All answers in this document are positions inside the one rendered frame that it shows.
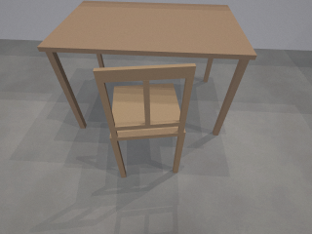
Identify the table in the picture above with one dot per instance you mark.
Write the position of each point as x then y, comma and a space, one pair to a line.
177, 30

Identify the chair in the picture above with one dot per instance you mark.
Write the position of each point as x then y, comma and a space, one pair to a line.
147, 110

